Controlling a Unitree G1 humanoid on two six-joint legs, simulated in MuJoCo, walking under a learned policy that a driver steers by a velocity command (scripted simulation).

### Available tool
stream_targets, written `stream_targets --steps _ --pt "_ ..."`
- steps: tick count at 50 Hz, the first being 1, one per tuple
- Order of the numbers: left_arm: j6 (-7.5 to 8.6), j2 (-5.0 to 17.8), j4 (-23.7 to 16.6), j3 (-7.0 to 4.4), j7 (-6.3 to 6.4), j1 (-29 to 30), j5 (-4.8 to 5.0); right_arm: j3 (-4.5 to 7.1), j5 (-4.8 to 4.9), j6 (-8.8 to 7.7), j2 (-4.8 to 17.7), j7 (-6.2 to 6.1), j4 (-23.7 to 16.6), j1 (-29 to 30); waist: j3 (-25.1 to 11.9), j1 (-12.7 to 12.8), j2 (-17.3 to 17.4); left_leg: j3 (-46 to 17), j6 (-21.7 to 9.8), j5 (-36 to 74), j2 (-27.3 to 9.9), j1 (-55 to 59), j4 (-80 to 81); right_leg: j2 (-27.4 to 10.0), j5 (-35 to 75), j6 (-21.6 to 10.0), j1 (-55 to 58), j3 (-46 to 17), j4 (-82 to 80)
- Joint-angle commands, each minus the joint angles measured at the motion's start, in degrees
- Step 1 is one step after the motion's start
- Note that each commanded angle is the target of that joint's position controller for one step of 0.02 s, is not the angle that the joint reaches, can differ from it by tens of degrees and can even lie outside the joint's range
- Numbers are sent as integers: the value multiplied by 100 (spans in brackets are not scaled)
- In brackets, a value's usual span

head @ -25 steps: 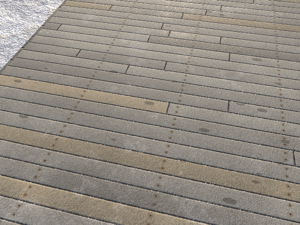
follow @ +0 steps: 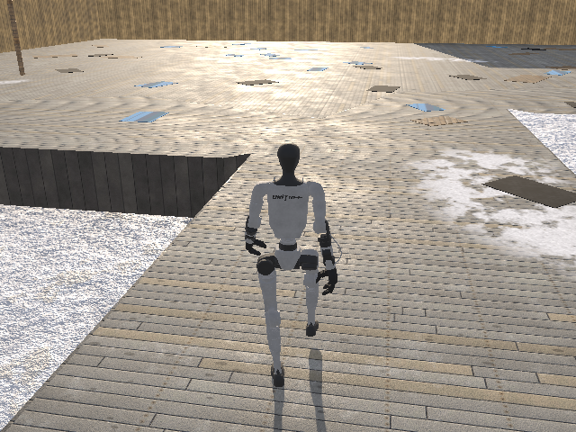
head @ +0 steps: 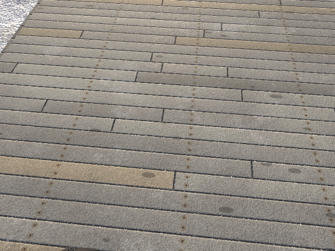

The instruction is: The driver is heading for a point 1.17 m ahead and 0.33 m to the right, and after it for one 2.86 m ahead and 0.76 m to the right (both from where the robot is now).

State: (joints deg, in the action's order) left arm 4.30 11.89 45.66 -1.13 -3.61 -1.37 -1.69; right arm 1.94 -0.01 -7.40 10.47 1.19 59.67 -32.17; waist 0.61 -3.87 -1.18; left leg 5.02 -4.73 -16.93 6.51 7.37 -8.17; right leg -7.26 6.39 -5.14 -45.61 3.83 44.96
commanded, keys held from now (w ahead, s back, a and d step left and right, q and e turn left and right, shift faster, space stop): w+shift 0.18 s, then shift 0.18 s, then e+shift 0.64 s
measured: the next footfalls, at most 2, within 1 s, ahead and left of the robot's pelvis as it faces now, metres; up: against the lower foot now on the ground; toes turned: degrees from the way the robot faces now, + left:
right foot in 0.14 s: +0.35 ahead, -0.07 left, +0.00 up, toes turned -4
left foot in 0.54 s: +0.70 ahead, +0.08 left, +0.00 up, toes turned -9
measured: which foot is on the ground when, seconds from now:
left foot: down 0.00-0.16, up 0.18-0.52, down 0.54-1.00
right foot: up 0.00-0.12, down 0.14-0.56, up 0.58-1.00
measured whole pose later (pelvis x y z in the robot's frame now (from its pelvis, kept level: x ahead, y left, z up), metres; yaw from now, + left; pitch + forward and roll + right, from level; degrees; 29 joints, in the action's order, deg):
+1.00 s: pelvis +0.55 -0.01 +0.00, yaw -29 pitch +1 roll +2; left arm -4.2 16.5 39.3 -5.4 -0.2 -9.4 1.5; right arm 4.2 0.4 0.1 17.4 -2.0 46.1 -3.5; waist 2.7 0.6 0.8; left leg 18.5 -0.4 -7.7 -7.2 -18.0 -25.9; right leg -4.9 -16.2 -1.6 -22.8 4.6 40.6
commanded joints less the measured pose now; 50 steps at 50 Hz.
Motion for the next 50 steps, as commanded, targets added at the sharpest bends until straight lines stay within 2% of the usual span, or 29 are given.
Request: stream_targets --steps 1,4,6,7,8,9,10,11,12,15,16,17,19,21,23,25,26,27,28,29,30,31,32,33,35,37,41,47,50 --pt "60 186 -460 49 -11 753 82 62 34 -144 798 -75 -297 34 958 181 258 -383 -357 3955 -1442 -1081 921 421 542 -155 1203 436 -1041" --pt "69 508 -416 -47 108 420 60 91 -97 -40 1149 -187 -229 -49 284 457 678 -230 -198 7300 -1653 287 -351 1077 -407 -354 1775 660 -1318" --pt "65 917 77 -234 253 -1364 73 174 -250 131 1428 -303 -221 203 -691 1328 951 -213 -210 7796 -1814 309 -2635 1253 -1142 -553 3456 397 -1441" --pt "43 1152 402 -361 353 -2467 -2 194 -255 173 1413 -305 -298 505 -1133 1863 864 -130 -251 6681 -1635 -555 -4261 904 -1485 -698 4797 96 -1563" --pt "14 1618 542 -488 437 -3222 -107 80 -285 117 793 -234 -499 582 -1650 1832 -106 -193 -375 2557 -1005 -2069 -6453 -473 -2824 -772 6079 -1411 -1166" --pt "22 1647 545 -533 338 -2811 -186 -23 208 9 238 -75 -679 -266 -2266 922 -1771 -960 -182 -970 -76 -4434 -8194 -1610 -4082 -1649 7408 -5048 -2516" --pt "52 1137 485 -481 262 -2179 -90 41 141 -6 782 -167 -764 526 -1277 952 -497 -1087 -343 -310 -603 -5028 -8017 -1272 -3465 -1392 6661 -4450 -2963" --pt "130 797 507 -383 238 -1839 -49 64 105 -13 826 -170 -890 1069 -555 825 77 -991 -289 96 -755 -4909 -7651 -1136 -1786 -1279 5659 -3380 -2941" --pt "186 474 593 -290 204 -1626 -84 34 17 29 652 -172 -872 1214 -74 529 728 -963 -229 128 -898 -4446 -7323 -842 9 -1053 4675 -2524 -2966" --pt "373 304 908 -156 242 -1866 89 -25 -206 294 334 -75 -890 974 164 87 241 -863 82 -94 -1035 -3737 -6319 -553 2372 -812 3586 -1269 -3107" --pt "444 105 752 -67 193 -1312 241 70 320 211 482 -120 -940 1213 22 32 -131 -926 74 16 -1161 -3930 -6201 -305 2584 -697 3751 -1030 -3140" --pt "474 339 739 -90 201 -1178 265 46 299 168 534 -115 -1095 1493 24 -2 -170 -758 114 309 -1146 -4009 -5694 -210 2880 -636 3606 -871 -3210" --pt "433 631 787 -113 317 -1230 288 -41 74 65 415 -96 -1378 2274 298 119 23 -309 296 1135 -933 -3578 -4097 257 3150 -565 2912 -333 -3265" --pt "334 832 985 -150 429 -2001 304 -109 -25 -20 248 -51 -1588 2974 160 542 -16 -41 441 2395 -448 -3045 -2741 526 2626 -375 2984 -359 -3028" --pt "246 1184 990 -254 461 -2192 332 -14 23 11 584 -72 -1738 3106 26 560 -322 -254 443 2859 -238 -2721 -2047 387 2031 -213 3218 -739 -2716" --pt "178 1181 899 -304 499 -1993 380 119 -30 83 1005 -156 -1777 2873 -174 292 -522 -563 303 2838 -246 -2374 -1734 290 1837 -62 3535 -1147 -2143" --pt "131 1110 782 -313 516 -1732 379 194 -73 100 1179 -211 -1643 2379 -427 -11 -562 -620 216 3001 -271 -1898 -1604 378 1874 55 3604 -1201 -1548" --pt "78 1003 585 -298 515 -1425 373 267 -157 98 1369 -260 -1451 1656 -822 -388 -449 -780 64 3758 -620 -1103 -1511 619 1472 281 3408 -1136 -474" --pt "32 597 243 -187 506 -1345 241 286 -346 133 1673 -335 -1383 986 -1711 -492 441 -1724 -336 6543 -1950 349 -2194 1173 -1359 531 2430 -879 1515" --pt "-20 -22 372 0 455 -2857 348 139 -476 146 1509 -272 -1615 1341 -3038 213 1939 -3516 -1584 7902 -3738 1607 -2497 1671 -5228 655 1301 -1192 3456" --pt "-145 657 491 -127 414 -3206 364 98 -289 231 1126 -209 -1918 1860 -3310 227 1243 -3648 -1578 5863 -3577 1037 -2035 1071 -4659 679 1209 -1457 3915" --pt "-300 1001 323 -275 443 -2580 401 57 -132 325 869 -241 -2078 2377 -2347 245 761 -2900 -1300 3942 -3157 161 -1732 781 -4168 787 844 -1057 3847" --pt "-439 1018 195 -351 512 -2192 374 29 -34 407 795 -287 -1992 2685 -1436 390 406 -2360 -1040 2667 -2732 -887 -1304 553 -3741 903 758 -798 3567" --pt "-572 1071 115 -434 588 -2062 351 11 -61 444 783 -313 -1973 2881 -971 509 537 -2012 -930 1822 -2540 -1722 -1015 375 -3494 941 907 -755 3449" --pt "-728 747 -52 -417 627 -2115 339 93 -194 456 973 -317 -1894 3103 -496 681 815 -1246 -868 1515 -2254 -2824 -569 321 -3191 948 1460 -514 3067" --pt "-730 651 -270 -428 648 -1919 328 149 -207 420 1040 -349 -1830 3105 -533 663 757 -851 -983 1892 -2315 -2723 -488 212 -2970 928 1405 -459 2551" --pt "-716 730 -630 -453 545 -1410 306 275 -148 490 1276 -453 -1824 3167 -848 551 616 -479 -1051 1646 -2603 -2220 -420 -3 -2318 831 1474 -397 1593" --pt "-803 936 -920 -549 347 -1029 314 405 1 659 1527 -350 -1745 3145 -735 495 837 136 -693 1157 -2766 -1780 -612 222 -2410 454 2197 117 64" --pt "-853 1004 -862 -654 325 -1340 302 442 146 746 1470 -273 -1625 3030 -731 685 674 455 -161 519 -2638 -1766 -1360 495 -2019 59 2981 292 -1294"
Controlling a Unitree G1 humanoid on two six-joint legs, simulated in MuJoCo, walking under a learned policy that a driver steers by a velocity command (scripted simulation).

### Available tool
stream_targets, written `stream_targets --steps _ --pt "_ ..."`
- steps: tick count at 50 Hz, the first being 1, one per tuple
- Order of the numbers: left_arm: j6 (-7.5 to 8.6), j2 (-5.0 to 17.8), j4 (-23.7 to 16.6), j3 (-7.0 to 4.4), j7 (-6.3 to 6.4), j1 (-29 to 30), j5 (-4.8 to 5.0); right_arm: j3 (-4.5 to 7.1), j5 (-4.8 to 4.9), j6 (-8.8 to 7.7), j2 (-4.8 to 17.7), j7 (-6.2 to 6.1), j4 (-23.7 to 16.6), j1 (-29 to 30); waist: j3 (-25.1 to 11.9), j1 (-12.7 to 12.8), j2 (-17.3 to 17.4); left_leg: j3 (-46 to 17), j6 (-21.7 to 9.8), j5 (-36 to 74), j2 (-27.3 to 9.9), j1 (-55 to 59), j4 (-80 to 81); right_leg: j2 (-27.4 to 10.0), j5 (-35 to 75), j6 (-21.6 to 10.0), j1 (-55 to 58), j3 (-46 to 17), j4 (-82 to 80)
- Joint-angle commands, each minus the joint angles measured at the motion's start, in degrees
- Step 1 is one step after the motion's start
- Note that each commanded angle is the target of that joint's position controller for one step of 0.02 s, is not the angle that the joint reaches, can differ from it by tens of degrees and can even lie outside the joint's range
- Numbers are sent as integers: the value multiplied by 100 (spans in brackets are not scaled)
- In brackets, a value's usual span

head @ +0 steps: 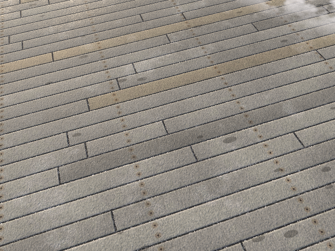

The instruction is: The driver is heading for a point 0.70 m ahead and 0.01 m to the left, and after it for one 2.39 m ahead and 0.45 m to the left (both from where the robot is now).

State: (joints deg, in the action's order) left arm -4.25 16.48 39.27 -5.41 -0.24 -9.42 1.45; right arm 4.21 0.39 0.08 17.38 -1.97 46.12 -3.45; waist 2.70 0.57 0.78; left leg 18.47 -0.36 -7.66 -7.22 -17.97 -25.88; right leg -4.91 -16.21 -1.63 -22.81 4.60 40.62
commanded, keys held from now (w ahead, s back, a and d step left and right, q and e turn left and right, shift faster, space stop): e+shift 0.04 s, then w+e+shift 0.28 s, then w+q+shift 0.52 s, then q+shift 0.16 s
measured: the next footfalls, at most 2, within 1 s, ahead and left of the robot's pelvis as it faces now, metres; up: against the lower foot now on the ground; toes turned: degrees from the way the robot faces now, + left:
right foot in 0.02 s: +0.05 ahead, -0.11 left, +0.00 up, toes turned -7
left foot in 0.48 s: +0.26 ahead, +0.05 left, +0.00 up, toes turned -18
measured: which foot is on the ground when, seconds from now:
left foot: down 0.00-0.02, up 0.04-0.46, down 0.48-0.92, up 0.94-1.00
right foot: up 0.00-0.00, down 0.02-0.50, up 0.52-0.90, down 0.92-1.00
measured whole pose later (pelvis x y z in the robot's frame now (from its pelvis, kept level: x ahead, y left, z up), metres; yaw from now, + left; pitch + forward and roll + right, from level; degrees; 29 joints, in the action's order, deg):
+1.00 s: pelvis +0.51 -0.09 -0.01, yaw +3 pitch +3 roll -1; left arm 5.4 14.9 34.0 -0.3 0.8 -1.8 -1.4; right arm 4.0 2.6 -2.2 16.4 -0.8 47.8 -24.4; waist 4.0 -5.7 0.9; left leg -6.8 -1.5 -26.7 3.7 -15.6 -69.8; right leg -0.7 -11.1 -0.5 -25.8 3.7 34.1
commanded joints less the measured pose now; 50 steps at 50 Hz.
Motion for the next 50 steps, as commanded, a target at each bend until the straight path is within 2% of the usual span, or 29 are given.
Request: stream_targets --steps 1,2,3,4,5,7,9,13,14,17,20,22,24,25,26,27,28,29,32,36,40,42,44,45,46,47,48,49,50 --pt "10 825 -125 -342 54 -889 -71 193 114 50 584 82 -139 -90 -722 314 -64 -601 -199 -899 -870 230 -472 176 884 -577 1200 -343 -1597" --pt "34 1666 -195 -530 173 -1121 -127 171 -68 60 377 120 -312 -134 -429 68 -1905 -131 426 -2679 -5 -1668 -2485 -1261 3122 -1260 1997 -2621 -1915" --pt "241 1727 -307 -504 139 -1149 -205 164 -181 -32 356 108 -677 579 -781 266 -1600 -1525 456 -2914 542 -2705 -3613 -1417 818 -1942 1992 -3781 -2252" --pt "448 1529 -281 -472 68 -1153 -131 224 -39 -123 543 162 -777 944 -752 380 -913 -2126 198 -2330 506 -3197 -3816 -1318 -1543 -1787 2143 -3864 -2780" --pt "576 1448 -275 -425 56 -966 -26 286 99 -226 674 190 -770 952 -519 214 -721 -2312 -15 -1718 449 -3375 -3629 -1279 -2767 -1535 2022 -3883 -3094" --pt "622 1118 -359 -271 115 -564 78 356 15 -389 767 183 -570 650 -446 -69 -813 -2388 -32 -941 397 -3023 -3165 -1048 -2596 -1202 1743 -3478 -3117" --pt "672 941 -385 -195 186 -718 -4 350 20 -541 640 247 -494 612 -578 -43 -805 -2295 38 -284 570 -2591 -2687 -782 -1920 -1068 1706 -3101 -3054" --pt "725 1029 -400 -204 260 -1071 9 256 44 -666 361 304 -567 864 -430 75 -954 -2254 234 188 867 -1987 -1551 -474 -1280 -1070 1411 -2853 -2959" --pt "617 1291 -272 -280 17 -1212 -320 100 -450 -276 190 443 -404 420 -455 195 -1508 -1849 410 -42 865 -1807 -1892 -73 -1464 -1014 1283 -2735 -2986" --pt "525 1017 -378 -203 -204 -1138 -263 60 -272 -65 309 478 -668 666 -132 294 -1301 -1749 673 -341 785 -1535 -1387 18 -1247 -1081 932 -2755 -2858" --pt "657 1011 -320 -145 -151 -1201 -261 17 -216 -196 399 453 -762 601 -228 379 -1253 -1691 369 -314 517 -844 -782 -367 -1264 -1042 1057 -2929 -2874" --pt "723 1008 -327 -113 -117 -993 -271 45 -191 -241 522 424 -760 202 -119 152 -1146 -1636 16 -480 395 -304 -443 -576 -1182 -1007 1006 -3028 -2895" --pt "758 812 -292 -19 -67 -821 -330 130 -264 -327 683 344 -366 -1129 -386 -478 -495 -1544 -222 -962 664 1166 -130 -219 82 -867 621 -2429 -1611" --pt "818 498 -405 87 -38 -562 -385 230 -343 -393 1096 282 -74 -2353 -714 -1027 751 -2808 -397 -2288 -45 2128 368 342 1005 -686 -76 -1561 706" --pt "927 255 -791 168 -49 -576 -247 380 -295 -382 1740 345 -31 -2505 -541 -770 2610 -5925 -899 -3554 -1014 2932 1660 1187 -928 -321 -2141 -784 1991" --pt "922 519 -668 168 -18 -440 -387 242 -207 -358 1120 464 -168 -1972 -147 -443 1192 -6547 -1166 -3879 -1154 2755 1656 830 -651 -341 -2870 -1058 2733" --pt "938 654 -600 151 -65 -234 -451 186 -156 -367 863 495 -299 -1719 -80 -354 444 -5841 -1230 -3486 -993 2493 1404 522 -120 -282 -2882 -1027 2883" --pt "969 726 -579 155 -119 -76 -503 164 -180 -396 773 489 -279 -1813 -205 -383 132 -5291 -1241 -3033 -741 2296 1373 365 114 -200 -2664 -1003 2789" --pt "894 504 -717 276 -233 271 -590 66 -82 -495 508 369 -26 -2175 131 -314 461 -4545 -1285 -2047 -191 1711 1817 161 353 125 -2363 -837 2045" --pt "852 337 -1010 433 -302 1182 -487 109 -54 -509 572 288 105 -2527 333 -468 304 -4058 -1387 -216 64 1466 1916 328 792 372 -2231 -450 836" --pt "904 197 -1258 553 -310 1927 -385 165 -11 -484 708 244 253 -2789 218 -682 563 -3879 -1288 1858 119 1313 1692 654 1276 315 -1191 -193 -374" --pt "929 320 -1201 511 -231 1655 -345 180 15 -483 795 224 237 -2595 -1 -437 574 -3805 -1085 3008 80 1244 1301 795 1377 178 -211 -249 -841" --pt "967 721 -800 328 -26 289 -373 260 36 -485 1089 241 221 -2431 -803 215 473 -3547 -669 4848 379 1041 -532 1018 1232 -33 1716 -230 -1124" --pt "1004 962 -580 219 112 -682 -430 271 79 -515 1054 267 111 -2181 -1252 719 522 -3573 -463 4102 651 270 -1880 450 1411 -155 3029 -673 -1159" --pt "1017 1349 -451 104 227 -1670 -608 120 103 -552 350 242 -123 -2165 -2147 886 -348 -3133 -421 521 1025 -523 -3623 -1180 1064 -330 4295 -2015 -1157" --pt "949 1642 -509 48 169 -1468 -641 14 320 -445 37 117 -401 -2854 -3112 357 -1728 -2531 -292 -2757 1462 -1648 -5304 -2856 2140 -981 5060 -4502 -1404" --pt "1008 901 -714 118 184 -964 -137 -51 271 -387 166 69 -368 -2755 -2612 393 -1646 -2940 -74 -2305 792 -2401 -5740 -2279 2014 -1265 4843 -4500 -1673" --pt "1000 465 -713 210 210 -651 -111 36 301 -299 496 42 -508 -2148 -1748 469 -1206 -2658 29 -1900 567 -2531 -5616 -2030 2783 -1131 4053 -3148 -1640" --pt "1023 390 -587 212 167 -439 -159 110 241 -207 625 41 -557 -1841 -1130 305 -554 -2519 144 -1723 371 -2371 -5509 -1672 3659 -1019 3222 -2290 -1698"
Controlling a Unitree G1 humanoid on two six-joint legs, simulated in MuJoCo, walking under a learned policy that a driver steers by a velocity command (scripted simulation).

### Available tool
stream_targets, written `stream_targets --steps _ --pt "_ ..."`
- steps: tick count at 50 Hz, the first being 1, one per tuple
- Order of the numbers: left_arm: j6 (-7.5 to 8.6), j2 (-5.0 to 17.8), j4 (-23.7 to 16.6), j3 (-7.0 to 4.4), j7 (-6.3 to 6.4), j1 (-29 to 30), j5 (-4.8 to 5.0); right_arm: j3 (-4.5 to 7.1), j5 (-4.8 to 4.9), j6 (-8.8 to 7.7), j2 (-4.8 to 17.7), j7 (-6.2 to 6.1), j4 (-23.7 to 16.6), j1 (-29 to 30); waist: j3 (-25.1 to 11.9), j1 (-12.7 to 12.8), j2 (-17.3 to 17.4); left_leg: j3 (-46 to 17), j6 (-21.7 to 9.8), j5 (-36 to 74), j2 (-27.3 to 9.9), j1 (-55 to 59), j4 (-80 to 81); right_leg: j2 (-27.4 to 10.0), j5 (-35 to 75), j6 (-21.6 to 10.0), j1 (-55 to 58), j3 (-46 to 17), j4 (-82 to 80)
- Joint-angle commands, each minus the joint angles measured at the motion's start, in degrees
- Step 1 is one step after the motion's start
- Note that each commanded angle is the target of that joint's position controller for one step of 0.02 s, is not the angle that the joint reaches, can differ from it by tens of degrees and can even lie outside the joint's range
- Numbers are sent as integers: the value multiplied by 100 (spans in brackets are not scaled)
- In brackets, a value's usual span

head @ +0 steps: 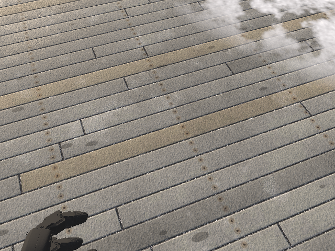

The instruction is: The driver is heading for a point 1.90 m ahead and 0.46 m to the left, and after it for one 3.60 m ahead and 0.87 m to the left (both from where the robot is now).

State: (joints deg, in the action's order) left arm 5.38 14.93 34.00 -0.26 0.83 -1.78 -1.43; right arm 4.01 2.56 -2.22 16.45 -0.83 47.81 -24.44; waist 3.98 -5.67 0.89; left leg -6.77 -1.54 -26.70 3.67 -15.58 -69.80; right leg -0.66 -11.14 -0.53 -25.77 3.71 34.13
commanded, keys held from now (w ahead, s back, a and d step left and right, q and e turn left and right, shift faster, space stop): q+shift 0.60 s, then shift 0.06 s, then e+shift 0.34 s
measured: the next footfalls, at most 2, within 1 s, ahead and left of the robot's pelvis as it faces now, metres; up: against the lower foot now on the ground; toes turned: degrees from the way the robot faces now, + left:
left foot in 0.30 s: +0.33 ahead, +0.12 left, +0.00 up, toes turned +19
right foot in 0.74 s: +0.46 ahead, -0.05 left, +0.00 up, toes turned +44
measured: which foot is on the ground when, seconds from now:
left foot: up 0.00-0.28, down 0.30-0.76, up 0.78-1.00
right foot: down 0.00-0.30, up 0.32-0.72, down 0.74-1.00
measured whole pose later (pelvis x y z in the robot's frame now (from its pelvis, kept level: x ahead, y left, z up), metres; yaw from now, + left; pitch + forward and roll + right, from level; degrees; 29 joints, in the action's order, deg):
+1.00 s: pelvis +0.34 -0.01 +0.01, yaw +32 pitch +1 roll +1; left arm -0.7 16.2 38.0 -3.1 -0.1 -10.6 1.2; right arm 3.6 -0.2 0.3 15.5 -1.1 35.5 -6.9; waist 3.2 1.4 -0.4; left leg -6.6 1.1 -21.4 4.2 -14.2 -31.8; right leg 5.7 -11.4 -1.1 -19.8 -10.8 31.1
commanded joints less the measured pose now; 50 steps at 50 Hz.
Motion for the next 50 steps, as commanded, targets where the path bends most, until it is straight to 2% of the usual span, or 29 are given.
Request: stream_targets --steps 1,2,3,4,6,8,11,13,14,15,16,17,18,19,20,21,22,25,28,33,36,37,38,39,40,41,43,44,50 --pt "67 493 5 -319 40 -983 91 191 -54 89 746 -58 -818 359 -992 706 -465 55 293 305 -870 -2505 -873 -1842 3297 -1023 2982 -1685 -1136" --pt "82 461 78 -328 25 -812 48 184 -47 177 579 -27 -932 486 -604 584 -483 174 261 380 -968 -2331 -701 -1641 3248 -956 2371 -1205 -1463" --pt "99 469 133 -354 8 -588 65 127 -4 250 339 2 -1058 408 -425 392 -838 216 313 383 -1073 -2244 -349 -1715 3216 -1023 1976 -941 -1651" --pt "101 449 175 -368 2 -269 138 54 -6 310 146 33 -1155 527 -129 295 -893 312 380 390 -1158 -2213 140 -1721 3348 -1017 1542 -617 -1853" --pt "77 664 242 -464 43 48 178 24 -100 323 149 109 -1304 811 -87 249 -741 534 418 1128 -1123 -1905 1158 -1544 3274 -941 1229 -6 -1990" --pt "37 931 285 -561 74 208 268 21 -168 327 244 259 -1244 843 -416 267 -542 785 276 2467 -969 -1183 2259 -1334 3185 -760 1312 578 -1811" --pt "-15 1181 400 -642 53 139 415 122 -161 393 549 427 -1333 1044 -559 265 -424 1072 -17 2690 -724 -708 2817 -1398 3424 -604 1706 827 -1279" --pt "-97 1350 400 -713 38 100 505 292 -143 406 920 426 -1382 970 -687 112 -435 1340 -292 2235 -393 -314 3016 -1412 4159 -473 1938 898 -528" --pt "-164 1358 393 -725 18 75 535 411 -129 393 1118 386 -1333 636 -851 -100 -345 1449 -483 2195 -177 187 3253 -1356 4284 -368 1915 964 248" --pt "-218 1210 361 -680 -13 29 501 565 -121 367 1361 296 -1189 -12 -1079 -442 -40 1314 -743 2572 2 1165 3703 -1159 3516 -162 1397 961 1523" --pt "-251 505 293 -486 -75 -490 169 622 -33 343 1793 162 -1296 287 -891 129 1628 -204 -1134 5325 -802 1820 3927 -364 -1697 190 133 963 3229" --pt "-200 727 107 -455 -121 -1157 146 597 -339 244 2172 219 -1827 843 -2149 634 1966 -3580 -2728 4275 -2195 3165 4461 624 -3147 469 -1511 -227 5129" --pt "-117 1269 65 -519 -159 -589 205 535 -308 162 1825 309 -2038 921 -2597 135 770 -3843 -2498 2973 -2287 3068 5163 362 -2500 329 -1649 -1160 5071" --pt "-96 1284 -63 -516 -144 -190 261 482 -222 107 1682 306 -2021 1120 -1950 237 442 -3386 -2163 2364 -2083 2484 5265 247 -2046 230 -1682 -1219 4666" --pt "-119 1169 8 -499 -66 -138 154 428 -117 111 1454 268 -2011 1327 -1432 439 -137 -2928 -1808 2219 -1785 1847 5203 52 -1763 230 -1587 -1228 4188" --pt "-161 1174 36 -504 -16 -137 89 374 -98 140 1303 195 -2060 1520 -1249 562 -121 -2548 -1686 2688 -1619 1282 5105 -37 -1608 231 -1305 -1273 3733" --pt "-217 1183 81 -517 -27 -161 83 355 -158 184 1262 131 -2122 1657 -1158 676 -81 -2189 -1558 3084 -1393 781 5101 -45 -1533 228 -863 -1244 3353" --pt "-282 827 197 -434 -29 -205 70 426 -197 297 1353 -11 -2134 1661 -1255 701 -74 -1763 -1419 4134 -1011 378 4880 222 -1305 445 -370 -1052 2184" --pt "-363 714 247 -397 -29 -185 139 457 -140 426 1377 -120 -2148 1655 -1395 650 86 -1923 -1258 3352 -871 207 4824 390 -700 573 -171 -1128 1561" --pt "-369 748 227 -431 -62 -78 137 356 -198 518 1090 -95 -2143 1688 -1247 455 761 -2087 -932 2293 -726 12 4582 382 -371 490 290 -1080 686" --pt "-263 689 306 -424 -157 -411 68 155 -227 493 697 -44 -2076 1720 -1334 561 937 -1928 -715 2396 -726 -6 4080 134 520 221 1171 -825 -460" --pt "-244 660 232 -383 -183 -295 -54 34 -285 459 375 -28 -1937 1389 -1248 459 599 -1693 -415 1656 -463 -121 3846 -246 1062 26 1518 -1252 -1046" --pt "-252 814 49 -338 -175 61 -199 -72 -413 438 69 -36 -1784 794 -1108 5 -622 -956 -17 -93 196 -272 2937 -1144 1589 -357 1528 -2419 -1466" --pt "-249 704 103 -254 -178 292 -302 4 -422 392 319 -32 -1870 773 -675 -239 -1527 -565 302 -542 126 -257 2960 -1637 953 -1209 651 -3487 -1932" --pt "-267 549 -27 -236 -185 504 -148 96 -437 341 690 -60 -1775 1047 -412 -64 -1133 -434 441 36 -181 -113 3033 -1362 -10 -1188 434 -3419 -1972" --pt "-322 633 22 -272 -175 383 17 112 -453 294 671 -52 -1769 1438 -381 93 -882 -272 435 690 -205 137 3662 -944 -441 -867 435 -2996 -1809" --pt "-407 1317 39 -489 -139 -40 226 139 -432 281 619 -44 -1789 1765 -334 355 -833 -3 405 1012 -66 256 3864 -618 -774 -630 560 -2893 -1659" --pt "-444 1479 14 -550 -115 -202 229 143 -364 263 593 -37 -1772 1770 -331 389 -888 114 359 869 -1 169 3799 -603 -671 -653 663 -3024 -1629" --pt "-579 1232 -129 -664 -34 -526 325 181 -235 102 430 -41 -1542 1597 -1004 498 -1146 56 223 437 120 -222 3896 -663 1320 -1003 1781 -3651 -1103"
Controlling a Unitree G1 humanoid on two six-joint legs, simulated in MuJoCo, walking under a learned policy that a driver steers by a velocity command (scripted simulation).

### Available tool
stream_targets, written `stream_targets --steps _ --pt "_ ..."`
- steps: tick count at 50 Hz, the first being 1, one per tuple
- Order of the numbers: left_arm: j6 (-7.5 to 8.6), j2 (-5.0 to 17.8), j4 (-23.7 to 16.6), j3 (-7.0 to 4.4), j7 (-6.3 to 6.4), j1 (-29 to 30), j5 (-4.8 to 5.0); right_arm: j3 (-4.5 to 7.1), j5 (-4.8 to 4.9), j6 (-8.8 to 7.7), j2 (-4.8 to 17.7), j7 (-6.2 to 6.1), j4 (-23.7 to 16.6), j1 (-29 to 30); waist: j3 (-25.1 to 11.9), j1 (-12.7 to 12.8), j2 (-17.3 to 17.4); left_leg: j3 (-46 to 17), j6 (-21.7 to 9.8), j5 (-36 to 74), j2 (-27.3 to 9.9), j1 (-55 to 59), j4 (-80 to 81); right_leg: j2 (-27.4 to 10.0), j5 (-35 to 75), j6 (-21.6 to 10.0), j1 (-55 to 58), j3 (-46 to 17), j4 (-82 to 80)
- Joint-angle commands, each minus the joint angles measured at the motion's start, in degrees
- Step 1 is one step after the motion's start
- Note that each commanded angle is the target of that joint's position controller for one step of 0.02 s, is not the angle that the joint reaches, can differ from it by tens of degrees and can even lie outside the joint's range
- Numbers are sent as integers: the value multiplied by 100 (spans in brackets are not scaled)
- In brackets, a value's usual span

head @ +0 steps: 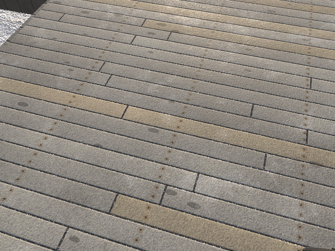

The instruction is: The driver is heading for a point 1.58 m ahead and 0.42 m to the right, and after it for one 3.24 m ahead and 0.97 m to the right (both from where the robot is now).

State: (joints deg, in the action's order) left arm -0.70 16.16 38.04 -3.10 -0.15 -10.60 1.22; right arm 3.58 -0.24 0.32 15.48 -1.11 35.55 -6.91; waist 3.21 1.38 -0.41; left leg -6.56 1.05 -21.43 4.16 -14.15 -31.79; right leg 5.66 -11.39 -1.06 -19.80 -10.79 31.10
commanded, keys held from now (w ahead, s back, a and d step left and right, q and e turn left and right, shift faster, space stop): e+shift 0.60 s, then shift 0.04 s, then q+shift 0.36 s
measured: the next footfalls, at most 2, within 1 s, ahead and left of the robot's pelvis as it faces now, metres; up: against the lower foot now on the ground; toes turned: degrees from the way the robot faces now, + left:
left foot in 0.02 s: +0.02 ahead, +0.12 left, +0.00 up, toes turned -9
right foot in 0.42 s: +0.04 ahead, -0.17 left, +0.00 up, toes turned -25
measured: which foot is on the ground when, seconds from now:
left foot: up 0.00-0.00, down 0.02-0.42, up 0.44-0.80, down 0.82-1.00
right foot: down 0.00-0.06, up 0.08-0.40, down 0.42-0.88, up 0.90-1.00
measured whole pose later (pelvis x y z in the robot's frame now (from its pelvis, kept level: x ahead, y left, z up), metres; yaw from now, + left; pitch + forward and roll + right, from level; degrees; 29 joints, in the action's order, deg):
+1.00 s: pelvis +0.06 -0.07 +0.00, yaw -29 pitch +1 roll -1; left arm -0.9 15.1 35.7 -2.3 1.3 -6.1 -0.6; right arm 3.1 0.6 -0.4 16.3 -0.6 38.0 -13.2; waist 2.2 -1.8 -0.7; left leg -7.7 1.1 -13.8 1.5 -20.0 -32.4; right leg 6.1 -29.3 0.3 -19.3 -4.7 44.0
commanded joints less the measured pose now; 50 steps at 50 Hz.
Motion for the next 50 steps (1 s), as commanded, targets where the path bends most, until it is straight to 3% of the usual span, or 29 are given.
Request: stream_targets --steps 1,2,3,4,5,6,7,9,13,16,19,20,21,22,23,24,25,26,28,33,38,40,41,42,43,44,45,48,50 --pt "-16 1089 -579 -399 81 441 90 236 58 -183 524 2 -236 -292 -1076 -274 -948 42 -64 205 14 -68 400 -1226 1586 -892 1137 -2150 -654" --pt "-63 1022 -646 -395 99 543 120 267 61 -197 581 16 -143 -479 -1223 -354 -839 8 -137 714 -186 481 760 -1068 1526 -745 836 -1986 -445" --pt "-92 897 -771 -372 113 639 161 334 -20 -180 827 26 -84 -487 -1189 -298 -221 -388 -426 1203 -657 970 863 -729 1027 -501 93 -1464 -51" --pt "-81 848 -832 -351 95 481 162 395 -112 -137 1064 15 -91 -347 -896 -116 902 -1122 -954 2562 -1453 1293 1073 -128 -429 -161 -936 -572 646" --pt "-45 917 -758 -394 50 212 87 378 -209 -139 981 -21 -195 -96 -826 -51 1543 -1789 -1573 3854 -2461 1465 1176 83 -2112 159 -1571 141 1864" --pt "-31 1191 -671 -501 8 83 17 317 -176 -140 809 -74 -294 -38 -806 -52 971 -1684 -1748 4332 -2768 1410 1075 -297 -2288 356 -1821 242 2973" --pt "-72 1188 -605 -532 -10 45 44 282 -100 -124 706 -134 -327 100 -743 21 565 -1263 -1584 4257 -2560 1320 984 -461 -2054 468 -1862 330 3417" --pt "-160 838 -622 -408 -53 169 69 279 26 -108 749 -190 -279 165 -442 -61 448 -453 -1281 4293 -2089 1414 934 -733 -1401 646 -2232 573 3423" --pt "-168 561 -957 -237 -208 671 93 367 -52 31 1037 -185 -139 -196 -476 -435 765 384 -1277 4127 -1899 1426 1003 -932 -925 703 -1850 1150 2431" --pt "-190 675 -1024 -264 -254 598 63 450 28 44 1287 -98 -91 -137 -596 -392 902 819 -1136 4016 -2013 1088 887 -851 -780 522 -981 1521 1535" --pt "-307 860 -934 -405 -218 181 45 455 214 -85 1244 24 -11 -53 -724 -109 929 1226 -782 3918 -2057 895 158 -598 -323 198 -53 1766 464" --pt "-318 1022 -777 -522 -143 -321 30 419 231 -140 1079 62 59 -140 -937 135 659 1558 -497 3918 -1825 492 -713 -381 128 -38 869 1714 -75" --pt "-291 1554 -724 -712 -23 -906 33 375 120 -214 932 94 34 -319 -1137 402 -290 1751 21 2321 -1367 -902 -2125 -859 2365 -510 2307 547 -453" --pt "-199 2368 -943 -803 20 -778 -130 177 -182 -276 420 108 -434 -173 -1607 48 -2053 1292 424 -1950 -387 -2864 -3824 -2541 3930 -1877 3206 -2377 -548" --pt "-37 1884 -996 -686 -76 -792 -228 240 -116 -281 785 78 -384 297 -2088 528 -1073 105 363 -1885 -409 -2937 -4418 -2736 3106 -2200 2909 -2544 -898" --pt "61 1684 -922 -598 -76 -561 -189 253 37 -269 886 45 -419 477 -1568 348 -755 19 217 -1401 -503 -2967 -4355 -2486 2333 -1932 2408 -2039 -1012" --pt "75 1486 -882 -558 -30 -279 -31 263 8 -253 897 -14 -333 380 -1125 126 -376 12 156 -901 -628 -2922 -3910 -2086 1572 -1559 1955 -1628 -1088" --pt "25 1339 -945 -499 30 71 54 288 -67 -221 963 -84 -281 330 -877 -37 -336 5 161 -494 -679 -2756 -3467 -1852 1238 -1320 1508 -1381 -1135" --pt "-52 1302 -1066 -459 135 449 -43 287 -105 -178 919 -73 -178 146 -846 -264 -490 88 247 39 -456 -2098 -3123 -1501 1387 -1193 785 -1090 -1157" --pt "-112 1200 -963 -415 253 360 -51 136 -29 -126 635 -18 53 -80 -1112 -182 -631 144 426 571 -322 -1615 -1922 -1347 1127 -1058 731 -936 -892" --pt "-68 524 -701 -57 113 305 -257 16 10 -118 507 87 27 -29 -1023 28 -828 334 278 541 -702 -529 -1130 -1507 896 -1062 275 -841 -778" --pt "4 475 -570 15 39 376 -281 -13 32 -160 441 139 27 -104 -776 -105 -811 536 96 996 -585 128 -99 -1369 368 -905 63 -604 -721" --pt "45 555 -472 -4 31 169 -283 16 -6 -168 604 138 -60 22 -585 -71 -698 452 -16 1464 -551 209 362 -1176 44 -710 91 -504 -652" --pt "80 722 -447 -59 61 -13 -322 87 -39 -176 1004 116 -216 161 -452 99 -307 -108 -196 2544 -854 93 392 -888 -344 -466 155 -324 -298" --pt "104 817 -458 -111 94 -330 -361 193 0 -177 1450 99 -288 246 -403 420 481 -686 -577 3046 -1205 -49 475 -422 -739 -212 115 185 81" --pt "101 778 -513 -119 159 -75 -350 241 50 -162 1427 105 -213 90 -419 277 1055 -1330 -992 2398 -1468 -381 885 -160 -754 60 275 735 522" --pt "87 795 -608 -151 212 241 -272 202 48 -157 1234 103 -191 -100 -379 108 1270 -1877 -1202 2167 -1645 -331 1094 -130 -847 134 147 809 776" --pt "47 551 -769 -169 201 608 -178 283 77 -162 1265 28 -143 -619 -595 -237 1409 -2579 -1510 2650 -1840 542 1125 51 -2167 139 -691 576 1541" --pt "97 438 -758 -171 145 620 -121 371 136 -128 1336 -54 -142 -633 -832 -235 1043 -2554 -1411 2962 -1769 981 992 -64 -2253 206 -998 356 1718"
